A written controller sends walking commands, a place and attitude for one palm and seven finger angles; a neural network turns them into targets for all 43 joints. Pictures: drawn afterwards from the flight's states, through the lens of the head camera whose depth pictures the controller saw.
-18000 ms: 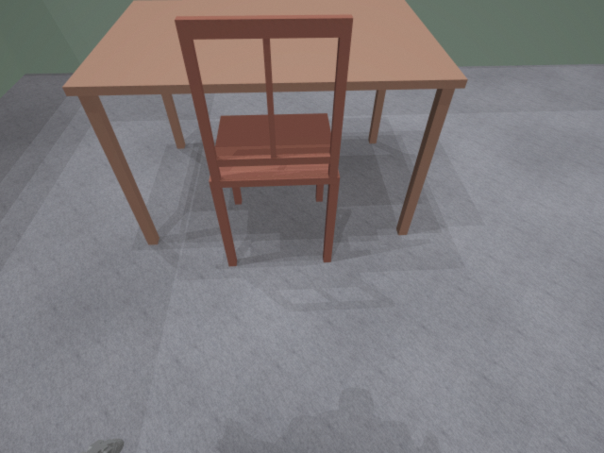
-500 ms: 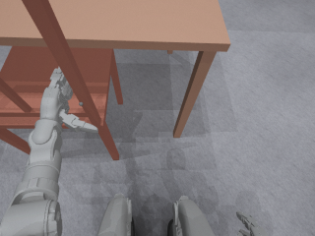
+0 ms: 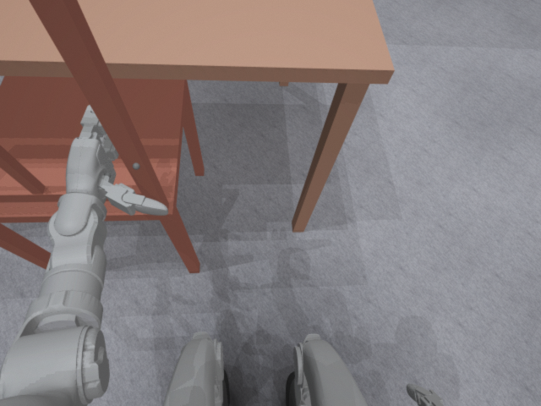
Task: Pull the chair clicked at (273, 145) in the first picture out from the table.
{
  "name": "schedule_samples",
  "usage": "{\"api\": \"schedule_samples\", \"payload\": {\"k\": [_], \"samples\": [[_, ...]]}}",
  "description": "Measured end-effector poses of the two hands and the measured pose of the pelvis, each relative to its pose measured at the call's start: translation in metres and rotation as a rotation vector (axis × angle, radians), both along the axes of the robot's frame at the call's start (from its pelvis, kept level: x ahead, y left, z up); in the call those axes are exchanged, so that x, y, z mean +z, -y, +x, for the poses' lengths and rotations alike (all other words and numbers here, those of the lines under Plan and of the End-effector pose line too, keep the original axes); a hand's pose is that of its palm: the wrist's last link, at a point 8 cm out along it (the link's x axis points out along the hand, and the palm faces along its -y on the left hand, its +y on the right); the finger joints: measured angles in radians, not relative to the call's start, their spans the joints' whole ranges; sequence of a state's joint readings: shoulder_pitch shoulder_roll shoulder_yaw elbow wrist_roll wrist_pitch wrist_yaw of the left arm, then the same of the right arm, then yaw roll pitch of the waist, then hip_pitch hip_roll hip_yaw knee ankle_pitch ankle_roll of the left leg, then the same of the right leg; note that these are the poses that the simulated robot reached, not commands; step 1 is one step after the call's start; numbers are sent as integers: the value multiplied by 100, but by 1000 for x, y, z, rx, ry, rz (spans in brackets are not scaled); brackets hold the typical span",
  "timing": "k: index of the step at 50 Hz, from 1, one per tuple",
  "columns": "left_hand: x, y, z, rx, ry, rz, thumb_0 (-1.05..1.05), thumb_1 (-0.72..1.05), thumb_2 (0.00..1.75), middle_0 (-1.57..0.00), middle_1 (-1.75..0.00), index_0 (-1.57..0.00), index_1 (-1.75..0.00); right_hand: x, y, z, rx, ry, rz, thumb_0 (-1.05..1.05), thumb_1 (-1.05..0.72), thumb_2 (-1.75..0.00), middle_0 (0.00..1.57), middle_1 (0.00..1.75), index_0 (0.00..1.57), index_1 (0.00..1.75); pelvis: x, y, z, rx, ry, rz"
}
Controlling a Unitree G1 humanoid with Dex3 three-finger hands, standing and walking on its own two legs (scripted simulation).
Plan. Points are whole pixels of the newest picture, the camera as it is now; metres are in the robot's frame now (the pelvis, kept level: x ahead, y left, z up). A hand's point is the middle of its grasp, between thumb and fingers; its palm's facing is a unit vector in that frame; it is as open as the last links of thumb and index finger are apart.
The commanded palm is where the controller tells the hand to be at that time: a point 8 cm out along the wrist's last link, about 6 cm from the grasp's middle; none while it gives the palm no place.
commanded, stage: push the fingers through the gap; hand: left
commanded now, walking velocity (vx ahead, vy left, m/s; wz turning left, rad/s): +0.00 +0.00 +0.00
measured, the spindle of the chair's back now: out of the picture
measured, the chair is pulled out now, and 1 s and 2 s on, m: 0.00 0.00 0.03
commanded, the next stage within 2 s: hook a spindle and tug to test in 0.10 s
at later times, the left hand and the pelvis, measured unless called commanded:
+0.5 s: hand (142, 164) +0.45 +0.18 +0.03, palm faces -0.03 -1.00 -0.05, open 15.9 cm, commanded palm +0.43 +0.22 +0.04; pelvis +0.01 +0.00 +0.00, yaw +0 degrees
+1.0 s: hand (139, 163) +0.45 +0.18 +0.04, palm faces +0.01 -1.00 -0.03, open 7.2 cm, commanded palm +0.43 +0.22 +0.04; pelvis +0.01 +0.00 +0.00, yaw +0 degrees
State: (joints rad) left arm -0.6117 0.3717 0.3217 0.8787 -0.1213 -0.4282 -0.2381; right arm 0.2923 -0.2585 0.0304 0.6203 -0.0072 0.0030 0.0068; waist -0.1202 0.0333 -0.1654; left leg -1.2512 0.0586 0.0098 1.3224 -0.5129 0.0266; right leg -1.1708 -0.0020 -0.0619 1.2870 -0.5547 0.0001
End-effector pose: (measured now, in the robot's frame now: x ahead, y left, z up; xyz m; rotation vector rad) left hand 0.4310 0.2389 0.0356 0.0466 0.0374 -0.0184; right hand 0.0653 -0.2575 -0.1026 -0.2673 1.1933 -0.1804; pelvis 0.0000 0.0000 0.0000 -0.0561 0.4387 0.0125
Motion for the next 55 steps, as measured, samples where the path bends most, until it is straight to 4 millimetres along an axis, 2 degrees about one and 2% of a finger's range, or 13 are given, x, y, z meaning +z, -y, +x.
{"api": "schedule_samples", "payload": {"k": [12,16,22,31,36,42,48,53,55], "samples": [[-1,3,10,-12,8,-1,-1,-50,30,-6,-8,-6,-8,0,0,15,21,19,-13,1,-91,-90,20,30,20,30,-1,-1,1,6,-8,-4],[-1,4,11,-9,12,-3,-1,-50,30,-8,-13,-8,-13,0,0,18,15,25,-11,1,-91,-90,20,30,20,30,-1,-1,3,3,-13,-3],[3,8,6,-15,20,2,-1,-50,30,-14,-33,-14,-33,0,-1,19,10,21,5,1,-91,-90,20,30,20,30,1,0,5,0,-9,1],[3,8,-1,11,13,-1,-1,-45,32,-28,-77,-27,-77,1,0,21,14,28,9,1,-91,-90,20,30,20,30,3,3,5,4,2,3],[4,6,-1,21,15,2,-1,-29,39,-37,-104,-33,-104,1,2,21,16,32,8,1,-91,-90,20,30,20,30,2,4,4,6,3,3],[4,5,0,24,13,1,-1,-1,51,-44,-129,-39,-129,0,4,20,18,26,4,1,-91,-90,20,30,20,30,2,4,4,6,1,4],[4,5,1,28,15,-14,0,31,65,-43,-134,-41,-140,2,4,19,9,24,3,1,-91,-90,20,30,20,30,4,4,7,4,-1,4],[4,6,1,28,14,-14,0,58,77,-42,-134,-40,-141,4,3,21,4,25,5,1,-91,-90,20,30,20,30,5,3,10,2,0,4],[4,6,0,31,15,-16,1,63,78,-41,-135,-39,-142,5,2,22,4,24,7,1,-91,-90,20,30,20,30,6,2,11,2,0,4]]}}
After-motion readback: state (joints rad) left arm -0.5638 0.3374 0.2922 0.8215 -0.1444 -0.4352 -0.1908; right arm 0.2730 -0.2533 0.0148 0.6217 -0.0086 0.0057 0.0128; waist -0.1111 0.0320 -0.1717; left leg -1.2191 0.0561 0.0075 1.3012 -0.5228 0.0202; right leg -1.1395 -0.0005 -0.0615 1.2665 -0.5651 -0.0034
